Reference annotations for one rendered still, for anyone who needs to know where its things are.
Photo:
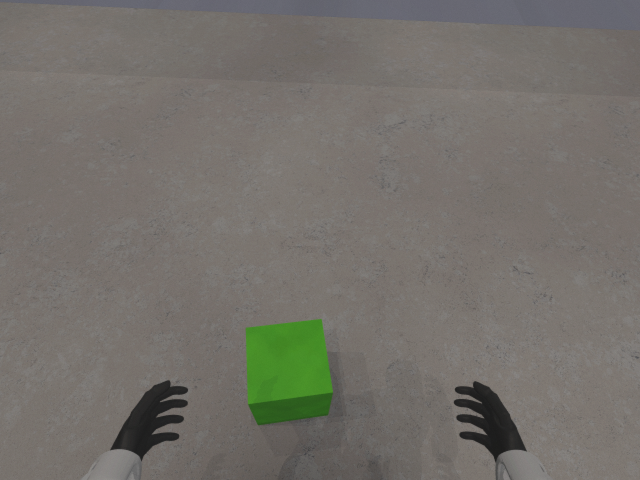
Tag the robot right hand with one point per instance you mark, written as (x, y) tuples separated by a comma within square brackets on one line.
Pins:
[(502, 434)]

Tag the carton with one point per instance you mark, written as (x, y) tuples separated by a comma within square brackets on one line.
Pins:
[(288, 375)]

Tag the robot left hand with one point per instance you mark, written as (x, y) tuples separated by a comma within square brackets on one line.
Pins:
[(135, 435)]

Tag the left robot forearm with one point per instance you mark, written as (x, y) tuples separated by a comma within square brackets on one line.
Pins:
[(117, 464)]

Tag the right robot forearm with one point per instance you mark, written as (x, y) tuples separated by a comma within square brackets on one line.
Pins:
[(520, 465)]

